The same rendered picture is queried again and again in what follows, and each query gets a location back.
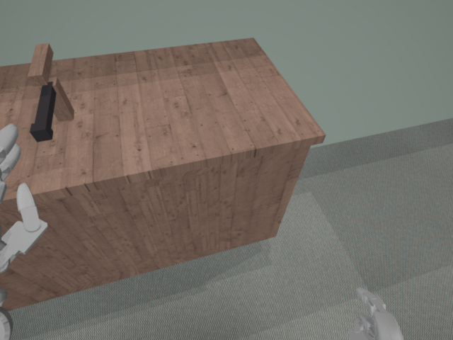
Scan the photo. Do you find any counter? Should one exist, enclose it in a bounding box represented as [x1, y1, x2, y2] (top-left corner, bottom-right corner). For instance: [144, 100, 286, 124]
[0, 38, 326, 311]

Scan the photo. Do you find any robot right hand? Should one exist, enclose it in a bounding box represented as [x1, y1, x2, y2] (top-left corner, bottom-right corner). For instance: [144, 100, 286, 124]
[348, 287, 404, 340]

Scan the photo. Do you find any tap lever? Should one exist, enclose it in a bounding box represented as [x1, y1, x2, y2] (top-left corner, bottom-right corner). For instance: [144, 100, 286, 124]
[30, 81, 56, 142]

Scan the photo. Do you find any robot left hand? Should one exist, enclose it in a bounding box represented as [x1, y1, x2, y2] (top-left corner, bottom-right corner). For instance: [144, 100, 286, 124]
[0, 123, 47, 273]

